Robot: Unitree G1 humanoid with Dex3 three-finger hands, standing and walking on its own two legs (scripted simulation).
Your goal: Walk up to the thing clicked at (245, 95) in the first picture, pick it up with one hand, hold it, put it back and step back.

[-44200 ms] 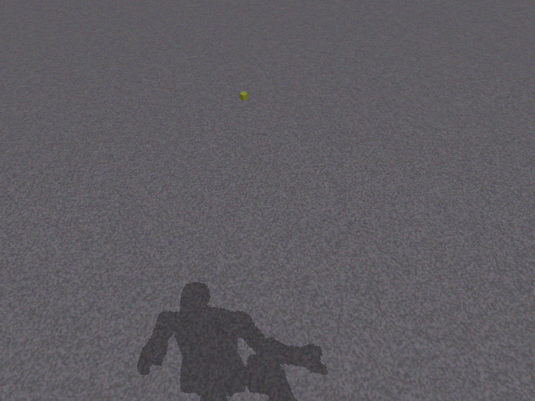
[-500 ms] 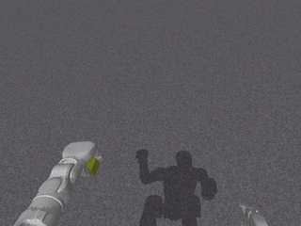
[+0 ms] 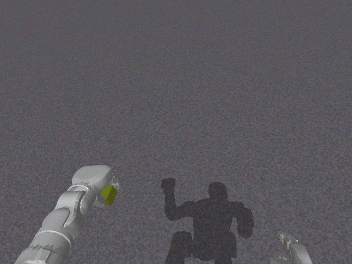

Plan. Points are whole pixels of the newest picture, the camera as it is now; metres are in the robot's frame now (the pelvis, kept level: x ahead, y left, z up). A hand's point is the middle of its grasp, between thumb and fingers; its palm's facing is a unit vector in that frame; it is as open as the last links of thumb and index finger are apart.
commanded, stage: hold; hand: left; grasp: from above
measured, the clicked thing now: (105, 194) +0.31 +0.22 -0.06
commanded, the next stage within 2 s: crouch in 0.40 s
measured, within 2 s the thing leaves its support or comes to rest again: neither
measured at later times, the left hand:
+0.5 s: hand (97, 196) +0.29 +0.23 -0.03, palm faces -0.45 -0.04 -0.89, open 6.5 cm
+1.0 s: hand (107, 208) +0.31 +0.24 -0.15, palm faces -0.45 +0.03 -0.89, open 6.5 cm
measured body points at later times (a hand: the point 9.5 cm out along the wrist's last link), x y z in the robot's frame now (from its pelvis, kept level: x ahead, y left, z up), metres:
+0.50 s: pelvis +0.00 +0.00 +0.00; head +0.01 -0.02 +0.45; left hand +0.31 +0.23 +0.02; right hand +0.15 -0.25 -0.11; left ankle +0.02 +0.13 -0.74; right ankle +0.02 -0.14 -0.74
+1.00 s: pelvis -0.01 +0.00 -0.05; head +0.06 +0.01 +0.39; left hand +0.32 +0.24 -0.10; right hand +0.11 -0.27 -0.17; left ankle +0.02 +0.13 -0.74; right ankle +0.02 -0.14 -0.74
